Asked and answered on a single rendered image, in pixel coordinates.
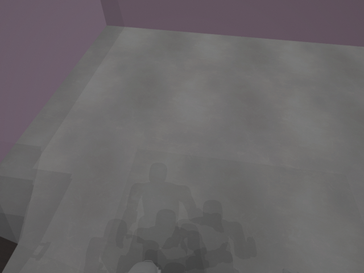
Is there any cupboard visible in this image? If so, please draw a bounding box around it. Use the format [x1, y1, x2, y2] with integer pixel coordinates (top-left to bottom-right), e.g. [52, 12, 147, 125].
[0, 237, 18, 273]

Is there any left robot thigh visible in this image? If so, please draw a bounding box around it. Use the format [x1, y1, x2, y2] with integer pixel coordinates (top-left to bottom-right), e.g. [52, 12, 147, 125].
[128, 262, 161, 273]

